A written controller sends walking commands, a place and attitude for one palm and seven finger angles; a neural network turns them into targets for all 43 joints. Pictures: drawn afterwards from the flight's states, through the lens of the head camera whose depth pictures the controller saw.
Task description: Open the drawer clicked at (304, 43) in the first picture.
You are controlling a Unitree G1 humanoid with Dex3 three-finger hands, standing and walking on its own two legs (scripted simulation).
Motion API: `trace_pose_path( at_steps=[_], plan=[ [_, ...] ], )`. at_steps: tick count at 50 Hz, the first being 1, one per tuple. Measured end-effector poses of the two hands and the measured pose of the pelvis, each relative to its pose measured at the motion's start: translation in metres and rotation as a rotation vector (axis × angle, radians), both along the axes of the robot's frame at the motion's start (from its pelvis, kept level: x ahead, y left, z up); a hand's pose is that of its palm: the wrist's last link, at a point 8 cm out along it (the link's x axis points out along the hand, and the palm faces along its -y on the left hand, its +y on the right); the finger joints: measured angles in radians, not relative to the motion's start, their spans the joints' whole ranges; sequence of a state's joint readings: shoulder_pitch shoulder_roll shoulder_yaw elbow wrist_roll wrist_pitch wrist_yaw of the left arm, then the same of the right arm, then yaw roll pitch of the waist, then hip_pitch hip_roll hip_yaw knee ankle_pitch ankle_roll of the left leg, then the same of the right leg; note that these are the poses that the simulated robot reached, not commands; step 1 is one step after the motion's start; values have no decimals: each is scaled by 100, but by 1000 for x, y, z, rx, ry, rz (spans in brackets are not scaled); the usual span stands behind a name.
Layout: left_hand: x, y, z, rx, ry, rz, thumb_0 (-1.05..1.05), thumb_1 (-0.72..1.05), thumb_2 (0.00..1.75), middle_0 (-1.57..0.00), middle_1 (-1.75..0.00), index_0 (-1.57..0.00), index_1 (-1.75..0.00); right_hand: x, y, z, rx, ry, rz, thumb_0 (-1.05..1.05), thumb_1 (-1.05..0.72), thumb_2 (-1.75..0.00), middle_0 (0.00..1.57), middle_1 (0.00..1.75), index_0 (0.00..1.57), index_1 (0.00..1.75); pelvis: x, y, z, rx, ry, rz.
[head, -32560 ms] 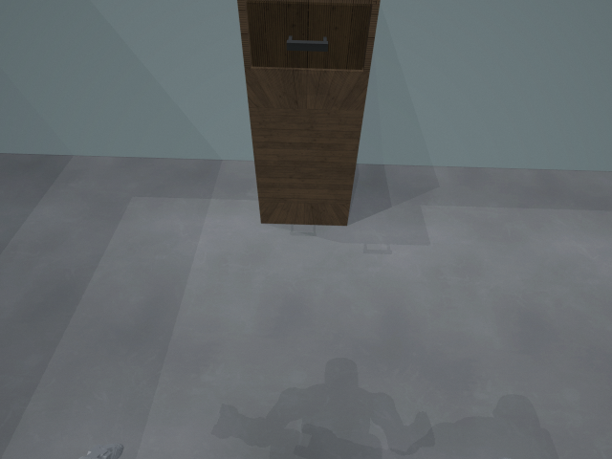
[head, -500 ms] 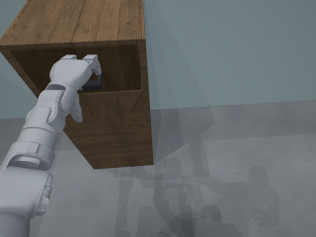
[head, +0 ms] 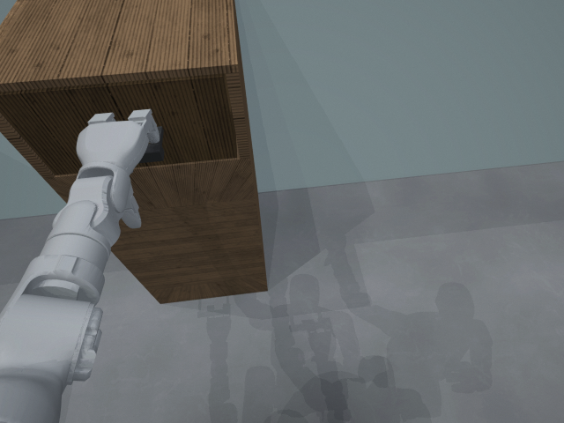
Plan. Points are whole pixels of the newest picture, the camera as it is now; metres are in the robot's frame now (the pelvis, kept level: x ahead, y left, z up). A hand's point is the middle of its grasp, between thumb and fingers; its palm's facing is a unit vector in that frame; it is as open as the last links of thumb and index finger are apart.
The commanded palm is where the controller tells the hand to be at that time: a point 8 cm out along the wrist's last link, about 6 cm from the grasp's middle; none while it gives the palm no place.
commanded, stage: lower the fingers behind the handle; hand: left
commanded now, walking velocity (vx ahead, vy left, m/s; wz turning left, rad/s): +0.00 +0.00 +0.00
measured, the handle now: (127, 145) +0.54 +0.25 +0.06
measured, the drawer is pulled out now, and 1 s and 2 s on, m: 0.00 0.00 0.00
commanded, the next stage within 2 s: lift the hand off the handle in 0.90 s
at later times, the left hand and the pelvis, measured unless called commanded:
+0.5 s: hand (132, 171) +0.47 +0.23 +0.07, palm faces -0.02 +0.02 -1.00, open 14.0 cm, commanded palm +0.45 +0.23 +0.09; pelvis -0.01 +0.00 -0.01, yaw +0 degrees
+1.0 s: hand (132, 174) +0.47 +0.23 +0.07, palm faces -0.01 +0.02 -1.00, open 14.2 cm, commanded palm +0.44 +0.22 +0.09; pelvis -0.02 +0.00 -0.01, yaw -1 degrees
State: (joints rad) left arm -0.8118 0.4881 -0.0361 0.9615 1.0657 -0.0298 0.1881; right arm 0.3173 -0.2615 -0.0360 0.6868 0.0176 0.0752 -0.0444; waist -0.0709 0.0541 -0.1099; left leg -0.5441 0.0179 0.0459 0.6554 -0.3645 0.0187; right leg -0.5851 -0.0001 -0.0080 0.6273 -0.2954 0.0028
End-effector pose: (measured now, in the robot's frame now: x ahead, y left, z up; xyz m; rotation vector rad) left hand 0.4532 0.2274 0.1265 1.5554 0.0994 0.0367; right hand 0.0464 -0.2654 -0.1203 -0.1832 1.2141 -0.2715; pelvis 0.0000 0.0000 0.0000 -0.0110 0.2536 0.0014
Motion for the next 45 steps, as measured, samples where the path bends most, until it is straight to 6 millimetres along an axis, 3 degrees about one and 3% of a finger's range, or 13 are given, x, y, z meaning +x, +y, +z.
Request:
trace_pose_path(
  at_steps=[14, 45],
  plan=[
    [2, -5, -3, 34, -40, 34, 0, -49, 30, -32, -120, -30, -131, -14, -5, -2, -3, 34, -10, 1, -90, -89, 20, 30, 20, 30, -4, -1, -3, -1, 24, 1],
    [-3, -4, -7, 34, -33, 26, 0, -49, 30, -28, -118, -21, -129, -45, -2, -6, -13, 52, -36, 1, -90, -89, 20, 30, 21, 30, -20, 2, -11, -2, 40, -11]
  ],
)
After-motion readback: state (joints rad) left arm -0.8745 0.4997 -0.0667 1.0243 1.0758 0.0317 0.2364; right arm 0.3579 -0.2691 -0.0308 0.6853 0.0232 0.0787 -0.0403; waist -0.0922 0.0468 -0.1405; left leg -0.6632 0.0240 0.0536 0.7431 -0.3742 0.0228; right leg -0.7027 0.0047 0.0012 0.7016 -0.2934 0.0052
